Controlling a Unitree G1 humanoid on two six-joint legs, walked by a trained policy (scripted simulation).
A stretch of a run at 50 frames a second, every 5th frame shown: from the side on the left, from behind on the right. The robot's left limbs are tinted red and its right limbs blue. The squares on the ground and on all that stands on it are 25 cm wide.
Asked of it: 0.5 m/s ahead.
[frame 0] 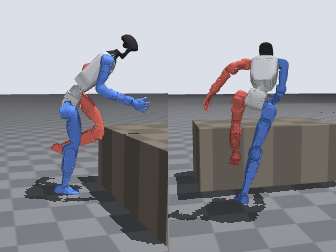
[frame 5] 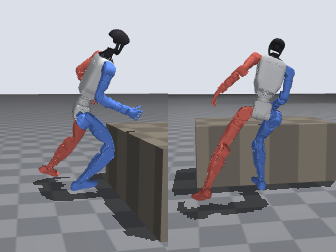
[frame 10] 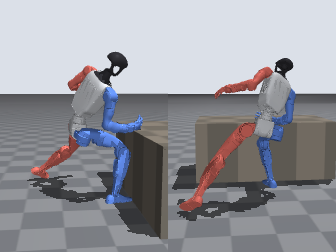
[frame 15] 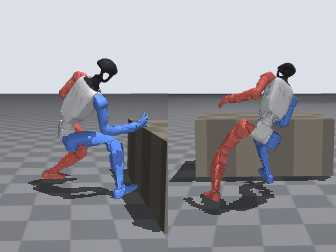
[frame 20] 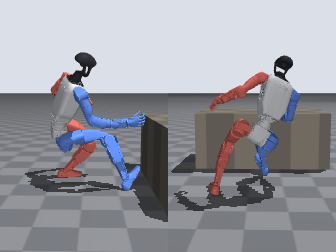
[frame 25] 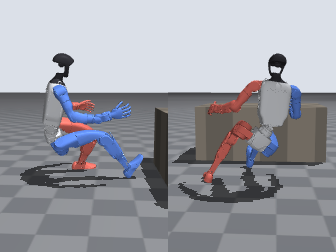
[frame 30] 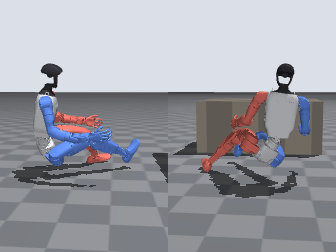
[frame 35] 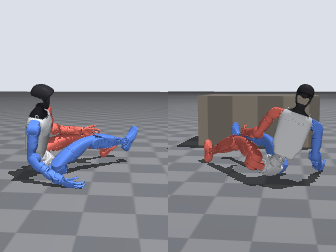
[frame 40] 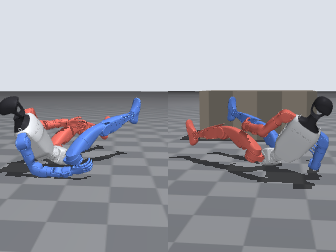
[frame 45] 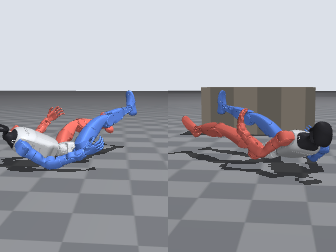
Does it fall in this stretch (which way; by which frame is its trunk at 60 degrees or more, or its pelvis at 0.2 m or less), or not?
yes: goes over backward; its pelvis at 0.2 m or less by frame 35
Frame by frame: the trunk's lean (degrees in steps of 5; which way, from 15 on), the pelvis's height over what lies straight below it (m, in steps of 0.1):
0: 50 forward, 0.8
5: 30 forward and to its right, 0.7
10: 40 forward and to its right, 0.6
15: 40 forward and to its right, 0.5
20: 30 forward and to its right, 0.5
25: 15 forward and to its right, 0.4
30: 10, 0.3
35: 20 to its right, 0.1
40: 40 backward and to its right, 0.1
45: 70 backward, 0.1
